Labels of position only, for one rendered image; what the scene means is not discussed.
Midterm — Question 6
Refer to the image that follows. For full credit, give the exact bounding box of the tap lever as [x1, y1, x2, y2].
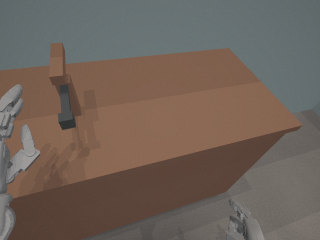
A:
[58, 84, 76, 130]

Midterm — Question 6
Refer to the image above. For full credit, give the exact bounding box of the robot left hand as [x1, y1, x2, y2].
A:
[0, 84, 40, 194]

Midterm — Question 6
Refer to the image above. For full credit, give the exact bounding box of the left robot forearm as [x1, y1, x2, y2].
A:
[0, 193, 16, 240]

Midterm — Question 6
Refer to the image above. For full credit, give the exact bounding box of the robot right hand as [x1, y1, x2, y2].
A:
[226, 199, 265, 240]

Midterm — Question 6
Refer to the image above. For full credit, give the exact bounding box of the counter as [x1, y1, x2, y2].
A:
[0, 43, 303, 240]

